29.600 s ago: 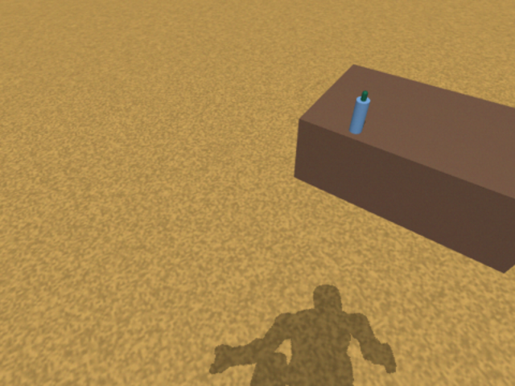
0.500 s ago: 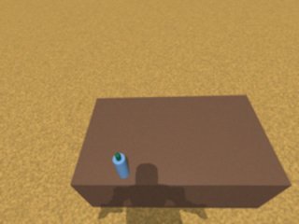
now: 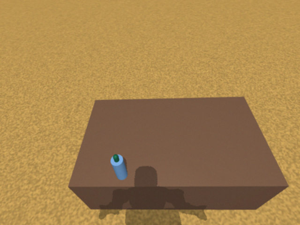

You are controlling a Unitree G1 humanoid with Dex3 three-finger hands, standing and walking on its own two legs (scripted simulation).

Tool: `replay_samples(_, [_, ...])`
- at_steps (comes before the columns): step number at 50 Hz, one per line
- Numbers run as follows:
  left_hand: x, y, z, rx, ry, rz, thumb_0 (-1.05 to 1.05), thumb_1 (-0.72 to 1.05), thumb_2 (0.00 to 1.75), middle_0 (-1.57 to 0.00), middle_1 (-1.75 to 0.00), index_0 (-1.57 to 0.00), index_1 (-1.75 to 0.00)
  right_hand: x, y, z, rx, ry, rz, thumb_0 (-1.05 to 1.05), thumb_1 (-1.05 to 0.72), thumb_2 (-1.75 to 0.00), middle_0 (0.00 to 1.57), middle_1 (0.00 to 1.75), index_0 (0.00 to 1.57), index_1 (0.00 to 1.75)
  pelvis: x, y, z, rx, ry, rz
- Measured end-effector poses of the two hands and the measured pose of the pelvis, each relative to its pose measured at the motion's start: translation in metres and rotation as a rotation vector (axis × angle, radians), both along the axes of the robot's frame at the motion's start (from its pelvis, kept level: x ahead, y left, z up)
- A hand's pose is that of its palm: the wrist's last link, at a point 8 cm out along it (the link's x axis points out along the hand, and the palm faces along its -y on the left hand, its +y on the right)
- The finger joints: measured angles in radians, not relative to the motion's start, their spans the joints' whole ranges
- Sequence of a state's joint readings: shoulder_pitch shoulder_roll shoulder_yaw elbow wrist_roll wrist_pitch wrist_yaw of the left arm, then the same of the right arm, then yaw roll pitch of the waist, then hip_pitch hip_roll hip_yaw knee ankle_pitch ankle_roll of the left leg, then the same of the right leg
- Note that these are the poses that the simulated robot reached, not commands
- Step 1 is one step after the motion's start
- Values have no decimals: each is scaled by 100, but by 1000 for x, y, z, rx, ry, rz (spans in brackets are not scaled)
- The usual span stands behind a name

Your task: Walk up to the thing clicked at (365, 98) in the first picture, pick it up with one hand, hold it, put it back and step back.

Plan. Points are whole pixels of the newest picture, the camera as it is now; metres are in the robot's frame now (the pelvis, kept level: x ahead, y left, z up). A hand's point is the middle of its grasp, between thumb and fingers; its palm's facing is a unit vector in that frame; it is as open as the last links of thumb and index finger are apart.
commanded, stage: stand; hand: left
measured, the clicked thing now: (118, 165) +0.43 +0.19 -0.30
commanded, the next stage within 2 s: none
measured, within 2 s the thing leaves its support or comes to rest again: neither
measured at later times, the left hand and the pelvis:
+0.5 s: hand out of the picture +0.07 +0.25 -0.16, palm faces -0.03 -0.94 -0.35, open 7.4 cm; pelvis +0.00 +0.00 +0.00, yaw +0 degrees
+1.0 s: hand out of the picture +0.08 +0.24 -0.16, palm faces -0.03 -0.94 -0.34, open 7.4 cm; pelvis +0.01 -0.01 +0.00, yaw +0 degrees
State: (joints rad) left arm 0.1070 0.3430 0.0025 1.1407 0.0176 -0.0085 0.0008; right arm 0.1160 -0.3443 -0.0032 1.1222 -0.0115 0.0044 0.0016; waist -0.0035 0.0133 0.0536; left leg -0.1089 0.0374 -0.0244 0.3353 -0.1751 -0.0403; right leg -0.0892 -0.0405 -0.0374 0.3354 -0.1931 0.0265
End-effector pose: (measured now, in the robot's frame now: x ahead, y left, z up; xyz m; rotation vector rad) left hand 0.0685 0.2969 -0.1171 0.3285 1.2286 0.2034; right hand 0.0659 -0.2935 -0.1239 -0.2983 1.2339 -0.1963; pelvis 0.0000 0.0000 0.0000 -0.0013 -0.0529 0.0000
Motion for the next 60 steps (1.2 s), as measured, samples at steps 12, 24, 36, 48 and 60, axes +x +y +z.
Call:
replay_samples(12, [-11,0,-1,-1,30,5,1,78,88,-20,-30,-21,-30,-15,-3,-2,1,37,-10,1,-90,-90,20,30,20,30,-2,-2,0,2,3,-2])
replay_samples(24, [-5,-4,-1,-6,16,2,1,89,90,-20,-30,-21,-30,-10,-6,-2,1,22,-6,1,-90,-90,20,30,20,30,0,-5,0,3,3,-3])
replay_samples(36, [0,-6,-1,-7,18,1,1,90,90,-20,-30,-21,-30,-3,-8,-1,1,23,-2,1,-90,-90,20,30,20,30,4,-7,0,2,10,-4])
replay_samples(48, [9,-8,-1,-9,13,-4,1,90,90,-20,-30,-21,-30,5,-11,0,-5,19,-2,1,-90,-90,20,30,20,30,9,-8,0,1,13,-7])
replay_samples(60, [15,-8,-1,-9,10,-7,1,90,90,-20,-30,-21,-30,8,-10,0,-2,22,-4,1,-90,-90,20,30,20,30,13,-9,0,2,18,-8])
